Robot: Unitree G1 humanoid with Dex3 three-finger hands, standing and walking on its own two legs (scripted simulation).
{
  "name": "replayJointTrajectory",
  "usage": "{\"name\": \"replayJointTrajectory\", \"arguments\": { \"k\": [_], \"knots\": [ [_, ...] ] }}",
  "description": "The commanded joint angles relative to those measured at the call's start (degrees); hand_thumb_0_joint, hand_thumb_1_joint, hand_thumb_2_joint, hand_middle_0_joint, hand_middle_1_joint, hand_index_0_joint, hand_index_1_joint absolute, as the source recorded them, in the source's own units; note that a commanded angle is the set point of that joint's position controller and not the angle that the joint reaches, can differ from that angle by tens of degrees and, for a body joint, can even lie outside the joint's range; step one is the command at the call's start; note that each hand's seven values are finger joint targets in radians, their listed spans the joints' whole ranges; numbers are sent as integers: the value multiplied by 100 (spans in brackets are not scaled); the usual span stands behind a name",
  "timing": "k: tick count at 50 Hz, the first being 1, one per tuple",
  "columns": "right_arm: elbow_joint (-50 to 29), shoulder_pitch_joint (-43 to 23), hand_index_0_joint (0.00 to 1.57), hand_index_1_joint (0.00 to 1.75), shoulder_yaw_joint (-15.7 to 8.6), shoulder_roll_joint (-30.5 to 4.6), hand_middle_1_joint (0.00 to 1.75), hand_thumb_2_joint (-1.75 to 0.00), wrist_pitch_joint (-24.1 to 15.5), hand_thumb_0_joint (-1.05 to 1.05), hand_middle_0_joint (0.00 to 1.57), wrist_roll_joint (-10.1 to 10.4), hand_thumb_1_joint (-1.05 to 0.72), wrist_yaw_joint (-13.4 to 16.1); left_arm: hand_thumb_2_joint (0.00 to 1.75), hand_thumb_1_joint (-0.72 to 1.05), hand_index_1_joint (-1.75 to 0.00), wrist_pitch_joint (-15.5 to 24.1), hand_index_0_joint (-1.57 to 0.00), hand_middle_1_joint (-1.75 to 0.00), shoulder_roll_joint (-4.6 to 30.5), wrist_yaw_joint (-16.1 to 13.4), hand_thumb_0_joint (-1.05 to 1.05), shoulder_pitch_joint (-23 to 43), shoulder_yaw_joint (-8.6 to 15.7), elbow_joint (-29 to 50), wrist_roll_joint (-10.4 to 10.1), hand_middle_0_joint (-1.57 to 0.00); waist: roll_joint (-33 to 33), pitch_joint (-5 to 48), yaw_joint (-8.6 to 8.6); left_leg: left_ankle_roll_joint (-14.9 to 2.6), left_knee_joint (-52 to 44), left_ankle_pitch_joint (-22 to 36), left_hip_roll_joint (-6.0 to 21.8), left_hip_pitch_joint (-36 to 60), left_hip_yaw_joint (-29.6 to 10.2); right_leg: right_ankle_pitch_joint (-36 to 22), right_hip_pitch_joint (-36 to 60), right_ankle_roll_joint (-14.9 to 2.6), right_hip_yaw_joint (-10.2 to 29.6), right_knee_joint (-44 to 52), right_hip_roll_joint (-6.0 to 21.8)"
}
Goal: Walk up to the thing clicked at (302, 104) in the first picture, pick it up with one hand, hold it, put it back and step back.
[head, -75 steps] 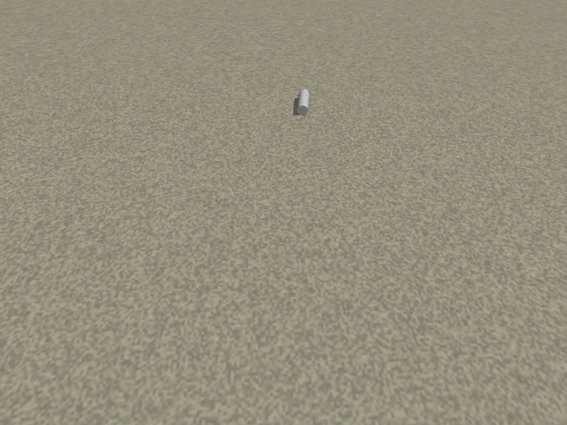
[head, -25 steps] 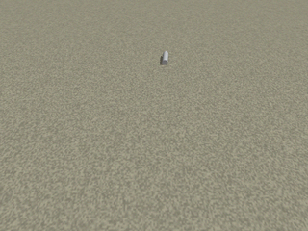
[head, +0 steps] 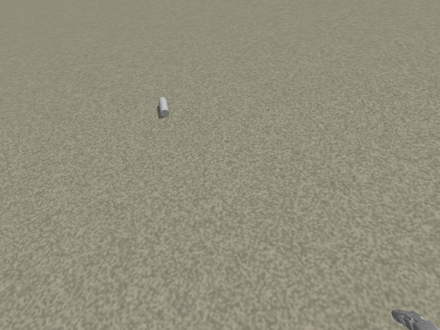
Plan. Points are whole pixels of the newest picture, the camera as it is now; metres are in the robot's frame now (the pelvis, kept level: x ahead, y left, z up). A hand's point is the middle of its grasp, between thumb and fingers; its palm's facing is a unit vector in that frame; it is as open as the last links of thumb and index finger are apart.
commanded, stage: walk up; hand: left
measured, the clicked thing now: (163, 105) +1.89 +0.49 -0.71
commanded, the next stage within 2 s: none
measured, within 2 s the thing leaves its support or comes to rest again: neither
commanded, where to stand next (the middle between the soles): +1.55 +0.81 m, yaw -77 degrees
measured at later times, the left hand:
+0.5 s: hand (85, 211) +0.47 +0.39 -0.12, palm faces -0.34 -0.79 -0.51, open 7.4 cm
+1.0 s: hand (121, 129) +0.80 +0.36 -0.09, palm faces -0.47 -0.68 -0.57, open 7.4 cm
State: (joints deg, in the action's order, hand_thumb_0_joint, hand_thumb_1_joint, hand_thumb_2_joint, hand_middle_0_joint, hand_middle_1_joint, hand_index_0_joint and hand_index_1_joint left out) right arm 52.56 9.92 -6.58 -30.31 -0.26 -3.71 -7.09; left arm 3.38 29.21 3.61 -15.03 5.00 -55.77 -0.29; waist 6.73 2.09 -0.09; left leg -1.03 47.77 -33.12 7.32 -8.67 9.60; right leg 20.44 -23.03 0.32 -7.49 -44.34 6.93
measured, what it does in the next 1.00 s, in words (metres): walks ahead, turning right: left foot, then right foot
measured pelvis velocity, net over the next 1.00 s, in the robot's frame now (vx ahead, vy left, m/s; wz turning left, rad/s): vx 0.57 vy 0.15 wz -0.58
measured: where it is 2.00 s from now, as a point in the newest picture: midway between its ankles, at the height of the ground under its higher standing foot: (170, 189)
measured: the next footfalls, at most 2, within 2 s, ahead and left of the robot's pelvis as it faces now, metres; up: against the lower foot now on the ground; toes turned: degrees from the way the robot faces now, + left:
left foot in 0.38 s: +0.44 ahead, +0.20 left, +0.00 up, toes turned -13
right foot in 0.82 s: +0.53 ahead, -0.02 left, +0.00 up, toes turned -38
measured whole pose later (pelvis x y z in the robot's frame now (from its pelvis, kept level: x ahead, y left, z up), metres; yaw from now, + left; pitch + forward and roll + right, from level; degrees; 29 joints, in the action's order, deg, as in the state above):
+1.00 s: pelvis +0.57 +0.15 +0.01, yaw -33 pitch -1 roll -3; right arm 39.1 10.7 -4.9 -26.7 3.0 -3.6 -6.6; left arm 4.4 24.7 -5.0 -18.0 1.5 -46.5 -0.8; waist 8.5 -4.4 -1.8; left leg 2.1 68.7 -20.9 4.9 -35.6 -6.0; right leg 19.3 -20.2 1.1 -4.0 -40.7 2.9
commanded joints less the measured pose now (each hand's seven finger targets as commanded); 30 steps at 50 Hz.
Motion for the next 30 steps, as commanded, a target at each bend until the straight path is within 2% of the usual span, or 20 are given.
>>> {"name": "replayJointTrajectory", "arguments": {
  "k": [1, 3, 4, 5, 6, 8, 10, 12, 14, 16, 17, 18, 19, 20, 21, 22, 23, 25, 27, 30],
  "knots": [
    [-1484, -2046, 20, 30, 54, -836, 30, -90, -367, 0, 20, 191, -90, -113, 90, 90, -30, 151, -20, -30, 1940, -446, 0, -917, 366, 306, 14, -20, -1394, -563, 619, 202, 2517, 242, -121, -4957, -1850, 3488, 2846, -1762, 5683, 4021, 2072],
    [-1273, -1733, 20, 30, 2, -1029, 30, -90, -339, 0, 20, 198, -90, -110, 90, 90, -30, 217, -20, -30, 1724, -562, 0, -348, 324, 555, -33, -20, -1052, -514, 247, 182, 2002, 942, 164, -4407, -1863, 2153, 2480, -1423, 4235, 3540, 1639],
    [-1225, -1529, 20, 30, 12, -990, 30, -90, -299, 0, 20, 160, -90, -120, 90, 90, -30, 267, -20, -30, 1633, -601, 0, -147, 286, 605, -47, -20, -1137, -661, 62, 167, 1650, 1145, 253, -3987, -1896, 1757, 1914, -1254, 3772, 3447, 1519],
    [-1125, -1259, 20, 30, -14, -988, 30, -90, -253, 0, 20, 142, -90, -158, 90, 90, -30, 328, -20, -30, 1500, -593, 0, -88, 221, 617, -77, -20, -1167, -781, -25, 179, 1287, 1458, 189, -3507, -1742, 1483, 1399, -1078, 3161, 3438, 1188],
    [-1126, -1108, 20, 30, -31, -947, 30, -90, -189, 0, 20, 127, -90, -214, 90, 90, -30, 402, -20, -30, 1495, -576, 0, -17, 216, 662, -79, -20, -1261, -805, -103, 178, 960, 1746, 90, -3188, -1585, 1223, 1097, -1016, 2676, 3425, 914],
    [-1221, -1031, 20, 30, -90, -955, 30, -90, -67, 0, 20, 102, -90, -314, 90, 90, -30, 500, -20, -30, 1630, -571, 0, 41, 259, 722, -55, -20, -1351, -899, -199, 232, 655, 2261, -29, -2773, -1323, 1254, 385, -1009, 2188, 3576, 664],
    [-1366, -1132, 20, 30, -116, -951, 30, -90, 4, 0, 20, 63, -90, -371, 90, 90, -30, 556, -20, -30, 1726, -581, 0, -28, 298, 775, -28, -20, -1209, -805, -207, 290, 477, 2669, -2, -2631, -1297, 917, 302, -1015, 1975, 3506, 593],
    [-1482, -1269, 20, 30, -93, -820, 30, -90, 0, 0, 20, 56, -90, -379, 90, 90, -30, 554, -20, -30, 1678, -604, 0, -174, 313, 790, -6, -20, -1049, -675, -139, 334, -61, 2833, 5, -2331, -1258, 74, 449, -933, 1578, 3224, 431],
    [-1542, -1111, 20, 30, -118, -703, 30, -90, -39, 0, 20, 99, -90, -366, 90, 90, -30, 520, -20, -30, 1658, -634, 0, -87, 318, 818, 43, -20, -1140, -412, -254, 273, -648, 2893, -49, -1341, -1082, -1002, 338, -844, 1269, 2866, 423],
    [-1340, -184, 20, 30, -268, -734, 30, -90, -16, 0, 20, 111, -90, -305, 90, 90, -30, 440, -20, -30, 1642, -672, 0, 205, 312, 890, 90, -20, -1233, -33, -715, 212, -772, 2518, -226, -107, -828, -1751, 133, -760, 1229, 1957, 519],
    [-1078, 708, 20, 30, -413, -923, 30, -90, -7, 0, 20, 102, -90, -247, 90, 90, -30, 390, -20, -30, 1544, -689, 0, 266, 276, 956, 106, -20, -726, 308, -1139, 76, -967, 2337, -338, 945, -873, -2083, -269, -620, 1092, 563, 388],
    [-823, 1864, 20, 30, -593, -1250, 30, -90, -48, 0, 20, 49, -90, -111, 90, 90, -30, 353, -20, -30, 1139, -705, 0, 124, 139, 1021, 134, -20, 331, 796, -1673, -43, -1340, 1450, -384, 2119, -1172, -1467, -1023, -397, 899, -1563, 0],
    [-865, 2207, 20, 30, -658, -1565, 30, -90, -100, 0, 20, 30, -90, 48, 90, 90, -30, 336, -20, -30, 420, -714, 0, -21, -115, 1119, 128, -20, 1916, 747, -1707, 39, -2160, 160, 795, 2258, -2919, 1435, -2140, -379, 954, -3206, -680],
    [-1150, 911, 20, 30, -704, -2045, 30, -90, -138, 0, 20, 258, -90, 163, 90, 90, -30, 329, -20, -30, 535, -804, 0, -763, -134, 1097, -35, -20, 2265, 800, -756, -379, -3905, -952, 1528, 1628, -5361, 1327, -2679, -639, 1273, -4033, -981],
    [-1394, -45, 20, 30, -683, -1828, 30, -90, -124, 0, 20, 335, -90, 192, 90, 90, -30, 293, -20, -30, 767, -820, 0, -784, -134, 819, 6, -20, 1291, 283, -372, -427, -4223, -1892, 1573, 330, -5135, 553, -2151, -650, 1520, -4069, -327],
    [-1589, -479, 20, 30, -532, -1371, 30, -90, -123, 0, 20, 266, -90, 199, 90, 90, -30, 252, -20, -30, 1139, -743, 0, -763, -15, 603, -69, -20, 495, 52, -210, -394, -3830, -1496, 1407, -241, -4112, -65, -1909, -534, 1301, -3540, -85],
    [-1604, -524, 20, 30, -460, -1151, 30, -90, -128, 0, 20, 184, -90, 180, 90, 90, -30, 189, -20, -30, 1328, -684, 0, -808, 97, 424, -131, -20, 511, 106, -176, -528, -3407, -1040, 1087, -347, -3334, -225, -1748, -433, 1082, -2976, 80],
    [-1484, -301, 20, 30, -381, -843, 30, -90, -171, 0, 20, 131, -90, 162, 90, 90, -30, 99, -20, -30, 1392, -576, 0, -799, 197, 329, -123, -20, 687, 122, -185, -625, -3244, -267, 707, -452, -2317, -370, -1392, -236, 807, -2336, 135],
    [-1454, -43, 20, 30, -348, -771, 30, -90, -200, 0, 20, 88, -90, 159, 90, 90, -30, 40, -20, -30, 1220, -507, 0, -450, 166, 448, -83, -20, 451, -34, -315, -835, -3338, 192, 800, -311, -2104, -294, -1460, -134, 693, -1772, 137],
    [-1476, 169, 20, 30, -359, -874, 30, -90, -167, 0, 20, 92, -90, 133, 90, 90, -30, -36, -20, -30, 1190, -441, 0, 145, 188, 712, -55, -20, 184, -461, -481, -793, -3616, 424, 916, -323, -1745, -416, -1503, -127, 510, -1016, 182]
  ]
}}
